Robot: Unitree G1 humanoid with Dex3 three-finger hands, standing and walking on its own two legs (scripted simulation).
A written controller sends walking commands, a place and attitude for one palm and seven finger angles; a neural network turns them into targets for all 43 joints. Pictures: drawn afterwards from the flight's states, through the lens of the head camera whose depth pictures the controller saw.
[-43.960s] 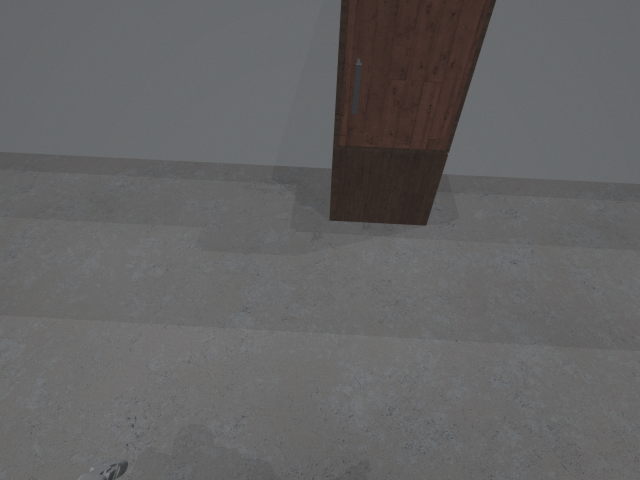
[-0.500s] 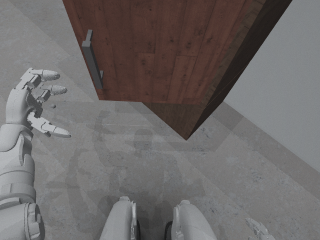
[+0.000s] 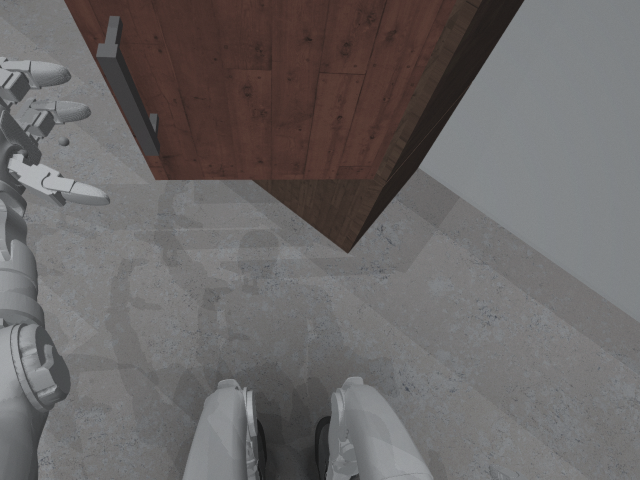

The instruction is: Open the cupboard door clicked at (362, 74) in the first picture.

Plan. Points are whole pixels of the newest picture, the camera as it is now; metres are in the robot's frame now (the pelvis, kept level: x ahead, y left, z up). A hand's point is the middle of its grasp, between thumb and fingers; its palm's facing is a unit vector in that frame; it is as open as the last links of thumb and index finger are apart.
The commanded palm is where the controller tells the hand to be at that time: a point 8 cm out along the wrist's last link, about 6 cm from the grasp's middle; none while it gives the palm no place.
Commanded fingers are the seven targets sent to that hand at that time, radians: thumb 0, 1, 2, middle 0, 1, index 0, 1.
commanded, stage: move the hooked fingers beside the handle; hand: left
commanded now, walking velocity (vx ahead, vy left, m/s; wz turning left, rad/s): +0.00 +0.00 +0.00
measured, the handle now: (135, 95) +0.57 +0.21 +0.04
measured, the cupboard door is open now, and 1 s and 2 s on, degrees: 43 43 42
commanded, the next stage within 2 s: slide the fingers in behind the handle in 0.98 s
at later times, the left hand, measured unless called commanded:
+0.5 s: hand (72, 125) +0.52 +0.27 +0.04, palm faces +0.03 -1.00 -0.03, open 14.0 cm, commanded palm +0.51 +0.29 +0.04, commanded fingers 0.00 -0.50 0.30 -0.30 -1.20 -0.30 -1.20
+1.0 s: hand (69, 122) +0.52 +0.27 +0.05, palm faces +0.04 -1.00 -0.04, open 14.0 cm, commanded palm +0.51 +0.29 +0.04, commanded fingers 0.00 -0.50 0.30 -0.30 -1.20 -0.30 -1.20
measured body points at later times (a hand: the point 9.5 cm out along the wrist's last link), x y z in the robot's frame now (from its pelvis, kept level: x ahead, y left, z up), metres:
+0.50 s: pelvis +0.01 +0.01 +0.00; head +0.19 +0.05 +0.41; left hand +0.51 +0.32 +0.04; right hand +0.01 -0.26 -0.10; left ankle +0.04 +0.09 -0.60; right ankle +0.03 -0.10 -0.60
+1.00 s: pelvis +0.01 +0.01 +0.00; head +0.19 +0.05 +0.41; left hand +0.51 +0.32 +0.05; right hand +0.04 -0.27 -0.10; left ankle +0.04 +0.09 -0.60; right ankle +0.03 -0.10 -0.60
